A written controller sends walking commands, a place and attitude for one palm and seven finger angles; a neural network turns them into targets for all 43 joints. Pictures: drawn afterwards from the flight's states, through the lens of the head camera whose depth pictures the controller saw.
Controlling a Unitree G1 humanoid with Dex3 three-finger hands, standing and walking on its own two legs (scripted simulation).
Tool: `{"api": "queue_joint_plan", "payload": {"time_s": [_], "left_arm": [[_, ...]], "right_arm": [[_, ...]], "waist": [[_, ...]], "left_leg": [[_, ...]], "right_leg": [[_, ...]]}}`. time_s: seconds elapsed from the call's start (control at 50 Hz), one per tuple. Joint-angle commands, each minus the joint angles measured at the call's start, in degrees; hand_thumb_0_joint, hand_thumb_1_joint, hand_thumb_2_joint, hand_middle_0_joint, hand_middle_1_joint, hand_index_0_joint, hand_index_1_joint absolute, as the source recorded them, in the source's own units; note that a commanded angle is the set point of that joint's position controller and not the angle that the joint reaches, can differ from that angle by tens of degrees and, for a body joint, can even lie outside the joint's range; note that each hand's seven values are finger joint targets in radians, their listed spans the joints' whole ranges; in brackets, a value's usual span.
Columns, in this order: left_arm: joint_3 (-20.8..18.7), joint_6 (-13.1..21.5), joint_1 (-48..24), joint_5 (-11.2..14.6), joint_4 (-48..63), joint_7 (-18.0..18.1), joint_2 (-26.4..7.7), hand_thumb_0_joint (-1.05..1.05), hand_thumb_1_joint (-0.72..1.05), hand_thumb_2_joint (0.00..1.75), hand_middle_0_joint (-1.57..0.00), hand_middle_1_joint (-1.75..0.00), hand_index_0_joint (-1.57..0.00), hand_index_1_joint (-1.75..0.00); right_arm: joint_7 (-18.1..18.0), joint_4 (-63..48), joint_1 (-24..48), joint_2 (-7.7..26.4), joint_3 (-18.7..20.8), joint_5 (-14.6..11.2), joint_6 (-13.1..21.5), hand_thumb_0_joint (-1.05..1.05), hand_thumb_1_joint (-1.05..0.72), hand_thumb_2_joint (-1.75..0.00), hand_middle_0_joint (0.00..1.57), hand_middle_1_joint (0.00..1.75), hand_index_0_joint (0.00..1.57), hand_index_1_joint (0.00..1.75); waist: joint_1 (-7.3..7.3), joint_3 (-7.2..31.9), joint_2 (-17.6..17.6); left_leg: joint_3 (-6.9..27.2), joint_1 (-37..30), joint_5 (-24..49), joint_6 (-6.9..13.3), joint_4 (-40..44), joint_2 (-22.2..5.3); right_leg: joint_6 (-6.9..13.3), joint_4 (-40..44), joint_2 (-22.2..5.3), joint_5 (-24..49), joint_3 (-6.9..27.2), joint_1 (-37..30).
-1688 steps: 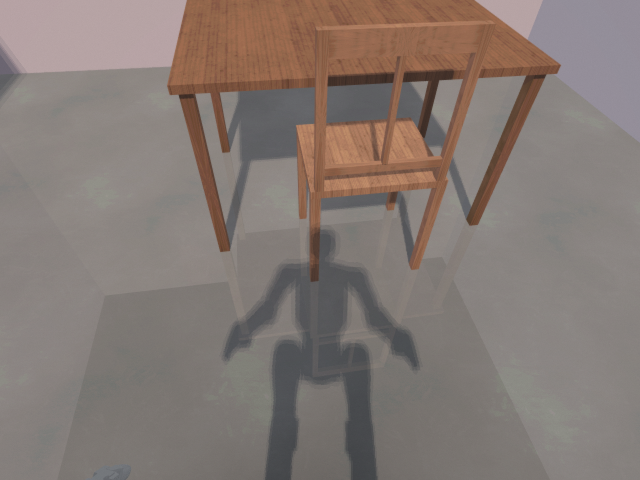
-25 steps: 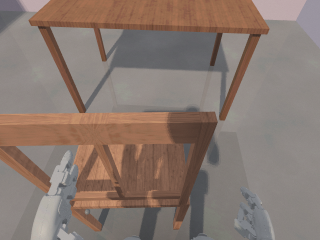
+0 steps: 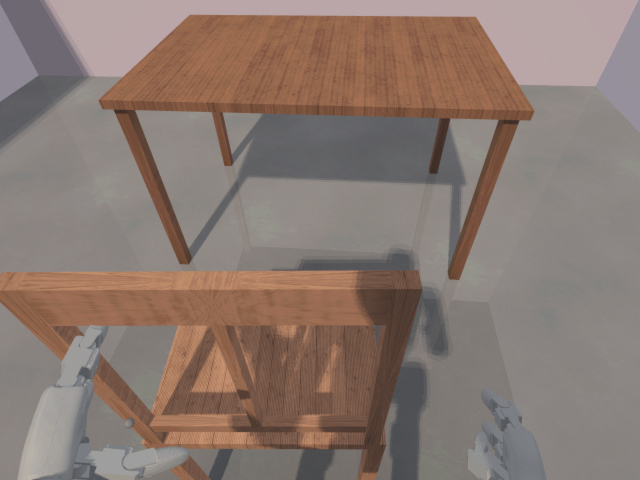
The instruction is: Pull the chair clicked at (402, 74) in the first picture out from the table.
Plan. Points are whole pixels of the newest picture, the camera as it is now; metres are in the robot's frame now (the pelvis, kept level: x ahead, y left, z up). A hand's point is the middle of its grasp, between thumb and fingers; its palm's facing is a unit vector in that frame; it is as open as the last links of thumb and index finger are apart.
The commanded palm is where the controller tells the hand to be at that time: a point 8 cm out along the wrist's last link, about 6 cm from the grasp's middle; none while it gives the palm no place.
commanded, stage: draw the hand back to the body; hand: left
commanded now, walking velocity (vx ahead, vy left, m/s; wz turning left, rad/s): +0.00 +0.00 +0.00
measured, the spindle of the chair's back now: (242, 379) +0.26 +0.14 -0.04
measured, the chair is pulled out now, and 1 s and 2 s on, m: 0.59 0.58 0.58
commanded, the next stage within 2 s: step back with the hand held close in 0.80 s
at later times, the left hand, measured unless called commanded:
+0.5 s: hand (97, 408) +0.16 +0.25 +0.09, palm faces +0.27 -0.80 -0.54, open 7.2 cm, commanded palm +0.15 +0.29 +0.20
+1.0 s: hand (96, 406) +0.17 +0.25 +0.09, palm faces +0.27 -0.81 -0.52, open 6.5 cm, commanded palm +0.15 +0.28 +0.20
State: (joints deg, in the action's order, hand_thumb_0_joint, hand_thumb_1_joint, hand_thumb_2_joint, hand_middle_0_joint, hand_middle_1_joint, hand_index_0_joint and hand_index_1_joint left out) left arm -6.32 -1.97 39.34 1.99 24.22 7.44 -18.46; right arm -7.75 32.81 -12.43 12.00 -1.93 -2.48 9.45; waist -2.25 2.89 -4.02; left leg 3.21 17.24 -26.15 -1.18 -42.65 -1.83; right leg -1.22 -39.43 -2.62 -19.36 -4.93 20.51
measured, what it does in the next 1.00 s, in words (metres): stands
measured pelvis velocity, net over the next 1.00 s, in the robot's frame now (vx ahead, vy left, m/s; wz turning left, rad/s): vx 0.01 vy -0.02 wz -0.01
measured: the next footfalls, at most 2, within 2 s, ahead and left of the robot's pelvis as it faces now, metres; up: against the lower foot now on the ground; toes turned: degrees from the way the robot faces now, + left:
right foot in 1.88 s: -0.23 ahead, -0.09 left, +0.00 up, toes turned -3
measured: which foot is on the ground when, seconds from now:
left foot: down 0.00-1.00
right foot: down 0.00-1.00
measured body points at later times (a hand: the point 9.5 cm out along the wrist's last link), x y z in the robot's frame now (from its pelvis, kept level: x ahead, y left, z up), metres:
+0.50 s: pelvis +0.02 -0.01 +0.02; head +0.01 -0.04 +0.47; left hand +0.15 +0.29 +0.12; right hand +0.22 -0.22 -0.06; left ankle -0.04 +0.13 -0.72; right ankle +0.01 -0.14 -0.72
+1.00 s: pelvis +0.01 -0.02 +0.02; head +0.01 -0.04 +0.47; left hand +0.15 +0.29 +0.12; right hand +0.21 -0.22 -0.06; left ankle -0.04 +0.13 -0.72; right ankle +0.01 -0.14 -0.72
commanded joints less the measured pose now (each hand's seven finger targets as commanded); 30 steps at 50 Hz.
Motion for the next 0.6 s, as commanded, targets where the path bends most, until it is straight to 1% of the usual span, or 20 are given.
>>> {"api": "queue_joint_plan", "payload": {"time_s": [0.0, 0.02, 0.04, 0.06, 0.08, 0.1, 0.12, 0.14, 0.16, 0.2, 0.24, 0.3, 0.32, 0.34, 0.38, 0.4, 0.42, 0.48, 0.56, 0.58], "left_arm": [[-12.1, 5.4, -9.0, -0.2, 17.2, 3.6, -10.9, 0.00, 0.17, 0.55, -0.10, -0.15, -0.10, -0.15], [-13.2, 5.3, -10.5, -0.1, 17.9, 3.7, -12.2, 0.00, 0.21, 0.57, -0.10, -0.16, -0.10, -0.16], [-13.5, 5.5, -11.1, -0.3, 18.9, 3.9, -12.2, 0.00, 0.25, 0.58, -0.11, -0.16, -0.11, -0.16], [-14.4, 5.5, -10.9, -0.1, 18.6, 4.1, -12.8, 0.00, 0.28, 0.60, -0.12, -0.17, -0.12, -0.17], [-14.5, 5.5, -11.4, -0.2, 18.8, 4.1, -12.5, 0.00, 0.32, 0.62, -0.12, -0.18, -0.12, -0.18], [-15.1, 5.6, -12.7, -0.2, 20.2, 4.2, -13.3, 0.00, 0.36, 0.64, -0.13, -0.19, -0.13, -0.19], [-16.0, 5.4, -13.7, -0.1, 20.4, 4.3, -14.3, 0.00, 0.39, 0.65, -0.13, -0.19, -0.13, -0.19], [-16.1, 5.5, -13.8, -0.1, 20.5, 4.3, -13.9, 0.00, 0.43, 0.67, -0.13, -0.20, -0.13, -0.20], [-16.6, 5.4, -14.4, -0.1, 20.8, 4.4, -14.3, 0.00, 0.47, 0.69, -0.14, -0.21, -0.14, -0.21], [-17.7, 5.4, -16.2, -0.2, 22.1, 4.6, -15.5, 0.00, 0.54, 0.73, -0.15, -0.22, -0.15, -0.22], [-18.8, 5.3, -17.3, -0.1, 22.9, 4.8, -16.7, 0.00, 0.61, 0.76, -0.16, -0.24, -0.16, -0.24], [-20.2, 5.4, -18.6, -0.1, 24.7, 5.1, -18.2, 0.00, 0.72, 0.81, -0.18, -0.26, -0.18, -0.26], [-20.9, 5.0, -19.7, -0.1, 25.0, 5.1, -19.3, 0.00, 0.75, 0.83, -0.18, -0.27, -0.18, -0.27], [-20.9, 5.0, -19.8, -0.1, 25.5, 5.2, -19.1, 0.00, 0.79, 0.85, -0.19, -0.28, -0.19, -0.28], [-21.7, 5.1, -21.6, -0.1, 26.9, 5.3, -20.4, 0.00, 0.86, 0.88, -0.19, -0.29, -0.19, -0.29], [-22.2, 5.0, -22.3, -0.1, 27.4, 5.4, -21.0, 0.00, 0.90, 0.90, -0.20, -0.30, -0.20, -0.30], [-22.3, 4.9, -22.4, -0.2, 27.6, 5.4, -21.2, 0.00, 0.90, 0.90, -0.20, -0.30, -0.20, -0.30], [-21.4, 4.8, -21.3, 0.1, 26.1, 5.2, -19.9, 0.00, 0.90, 0.90, -0.20, -0.30, -0.20, -0.30], [-21.5, 5.1, -21.1, 0.0, 25.9, 5.0, -20.1, 0.00, 0.90, 0.90, -0.20, -0.30, -0.20, -0.30], [-21.3, 5.2, -21.6, 0.0, 26.1, 5.0, -19.8, 0.00, 0.90, 0.90, -0.20, -0.30, -0.20, -0.30]], "right_arm": [[-0.5, -8.4, 7.6, 5.4, 1.5, 0.7, 4.0, 0.00, -0.90, -0.90, 0.20, 0.30, 0.20, 0.30], [-0.4, -7.9, 8.1, 5.6, 1.5, 0.6, 4.3, 0.00, -0.90, -0.90, 0.20, 0.30, 0.20, 0.30], [-0.3, -7.6, 7.6, 5.3, 1.1, 0.8, 4.9, 0.00, -0.90, -0.90, 0.20, 0.30, 0.20, 0.30], [-0.2, -7.2, 7.8, 5.4, 1.2, 1.0, 5.1, 0.00, -0.90, -0.90, 0.20, 0.30, 0.20, 0.30], [-0.1, -6.8, 7.9, 5.4, 1.2, 1.0, 5.4, 0.00, -0.90, -0.90, 0.20, 0.30, 0.20, 0.30], [0.0, -6.7, 7.8, 5.5, 1.2, 1.2, 5.8, 0.00, -0.90, -0.90, 0.20, 0.30, 0.20, 0.30], [0.1, -6.1, 8.4, 5.7, 1.0, 1.1, 6.1, 0.00, -0.90, -0.90, 0.20, 0.30, 0.20, 0.30], [0.2, -5.9, 8.2, 5.5, 0.9, 1.2, 6.5, 0.00, -0.90, -0.90, 0.20, 0.30, 0.20, 0.30], [0.2, -5.6, 8.5, 5.7, 1.0, 1.3, 6.6, 0.00, -0.90, -0.90, 0.20, 0.30, 0.20, 0.30], [0.4, -5.2, 8.7, 5.9, 0.9, 1.4, 7.3, 0.00, -0.90, -0.90, 0.20, 0.30, 0.20, 0.30], [0.5, -4.6, 8.7, 6.0, 0.7, 1.4, 7.8, 0.00, -0.90, -0.90, 0.20, 0.30, 0.20, 0.30], [0.6, -3.9, 8.7, 6.2, 0.8, 1.5, 8.4, 0.00, -0.90, -0.90, 0.20, 0.30, 0.20, 0.30], [0.7, -3.5, 9.0, 6.5, 0.7, 1.4, 8.5, 0.00, -0.90, -0.90, 0.20, 0.30, 0.20, 0.30], [0.7, -3.5, 8.6, 6.2, 0.7, 1.3, 8.7, 0.00, -0.90, -0.90, 0.20, 0.30, 0.20, 0.30], [0.7, -3.3, 8.4, 6.5, 0.7, 1.2, 8.9, 0.00, -0.90, -0.90, 0.20, 0.30, 0.20, 0.30], [0.8, -3.2, 8.3, 6.5, 0.6, 1.2, 9.1, 0.00, -0.90, -0.90, 0.20, 0.30, 0.20, 0.30], [0.8, -3.1, 8.7, 6.6, 0.7, 1.1, 9.3, 0.00, -0.90, -0.90, 0.20, 0.30, 0.20, 0.30], [1.0, -2.9, 8.8, 6.5, 0.7, 1.2, 9.6, 0.00, -0.90, -0.90, 0.20, 0.30, 0.20, 0.30], [1.0, -2.4, 8.9, 6.7, 0.8, 1.2, 10.0, 0.00, -0.90, -0.90, 0.20, 0.30, 0.20, 0.30], [1.1, -2.5, 9.0, 6.7, 0.7, 1.3, 10.0, 0.00, -0.90, -0.90, 0.20, 0.30, 0.20, 0.30]], "waist": [[-0.47, 1.3, -2.5], [-0.51, 1.3, -5.0], [-0.64, 1.9, -5.4], [-0.77, 2.0, -4.3], [-0.85, 2.0, -4.2], [-0.88, 3.2, -4.0], [-0.94, 2.6, -4.8], [-0.89, 3.2, -4.1], [-1.06, 2.8, -4.9], [-1.25, 3.6, -4.2], [-1.33, 4.4, -5.7], [-1.46, 6.0, -5.6], [-1.39, 5.7, -6.9], [-1.47, 5.7, -7.2], [-1.49, 6.1, -7.0], [-1.63, 6.0, -8.1], [-1.62, 6.3, -9.1], [-1.61, 6.0, -5.3], [-1.63, 6.3, -6.9], [-1.65, 6.2, -5.9]], "left_leg": [[-0.3, -0.1, 14.3, 0.9, 12.5, -0.5], [-0.4, -0.7, 14.7, 0.8, 13.0, -0.2], [-0.4, -1.8, 15.9, 0.8, 13.9, -0.1], [-0.4, -2.5, 17.0, 0.8, 14.3, -0.3], [-0.5, -3.7, 17.9, 0.8, 14.7, -0.4], [-0.7, -4.8, 19.2, 0.9, 15.0, -0.4], [-0.3, -4.5, 19.8, 0.7, 15.5, -0.3], [-0.6, -5.5, 20.8, 0.8, 16.0, -0.3], [-0.6, -5.9, 21.0, 0.7, 16.5, -0.4], [-0.7, -7.0, 22.5, 0.8, 17.0, -0.5], [-0.9, -7.9, 23.8, 0.9, 17.4, -0.2], [-1.4, -9.8, 26.9, 1.0, 17.2, -0.4], [-1.2, -9.3, 26.9, 0.9, 17.3, -0.2], [-1.5, -9.9, 27.8, 0.9, 17.4, -0.3], [-1.4, -10.5, 28.7, 0.9, 17.5, -0.5], [-1.4, -10.6, 28.8, 0.8, 17.7, -0.6], [-1.4, -10.5, 28.9, 0.7, 17.6, -0.4], [-1.6, -11.1, 29.6, 1.0, 17.5, -0.6], [-2.1, -11.4, 28.5, 1.2, 17.5, -0.3], [-1.9, -11.2, 28.7, 1.1, 17.7, -0.4]], "right_leg": [[3.4, 9.7, -0.7, 7.9, 1.2, -8.3], [3.6, 10.4, -0.8, 8.5, 1.9, -9.3], [3.6, 10.3, -0.9, 9.5, 1.4, -10.3], [3.5, 10.7, -0.8, 10.6, 1.5, -10.9], [3.5, 11.0, -0.7, 11.4, 1.6, -11.2], [3.4, 11.1, -0.8, 12.9, 1.5, -12.3], [3.6, 11.5, -0.6, 13.2, 1.8, -13.0], [3.4, 11.5, -0.8, 14.1, 1.5, -13.8], [3.4, 11.8, -0.7, 14.1, 1.6, -13.8], [3.2, 12.1, -0.8, 15.3, 1.4, -14.9], [3.1, 12.4, -0.9, 16.9, 1.7, -16.2], [2.9, 12.5, -1.1, 19.9, 1.8, -17.1], [3.1, 12.7, -1.0, 20.0, 2.1, -17.6], [2.9, 12.6, -1.2, 20.8, 2.0, -17.6], [2.7, 12.4, -1.3, 21.2, 1.6, -17.6], [2.7, 12.2, -1.3, 20.8, 1.6, -17.5], [2.9, 12.2, -1.2, 20.9, 1.8, -17.9], [2.4, 12.3, -1.3, 22.2, 1.2, -17.7], [2.4, 12.7, -1.4, 22.4, 1.7, -17.8], [2.3, 12.5, -1.4, 22.4, 1.4, -18.0]]}}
